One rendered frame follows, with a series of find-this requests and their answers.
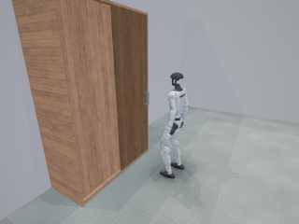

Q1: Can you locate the wardrobe door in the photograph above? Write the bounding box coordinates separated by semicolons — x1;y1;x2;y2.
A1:
110;5;148;170
54;0;121;199

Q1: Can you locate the right robot upper arm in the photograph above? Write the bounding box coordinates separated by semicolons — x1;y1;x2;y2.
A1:
182;88;189;108

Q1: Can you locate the left robot upper arm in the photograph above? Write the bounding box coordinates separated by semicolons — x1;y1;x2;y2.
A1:
167;91;177;116

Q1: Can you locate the humanoid robot torso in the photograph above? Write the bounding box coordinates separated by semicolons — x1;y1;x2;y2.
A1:
169;89;185;130

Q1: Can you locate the robot right foot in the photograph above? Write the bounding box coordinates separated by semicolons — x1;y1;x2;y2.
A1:
170;162;184;170

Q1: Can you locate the handle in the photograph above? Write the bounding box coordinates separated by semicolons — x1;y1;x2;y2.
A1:
144;91;150;105

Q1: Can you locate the right robot forearm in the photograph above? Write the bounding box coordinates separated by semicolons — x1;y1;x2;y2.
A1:
180;107;189;120

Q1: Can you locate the left robot forearm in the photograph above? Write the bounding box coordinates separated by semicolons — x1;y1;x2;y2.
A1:
165;110;175;133

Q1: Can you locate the robot left hand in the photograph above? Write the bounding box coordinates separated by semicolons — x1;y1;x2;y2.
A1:
161;132;170;146

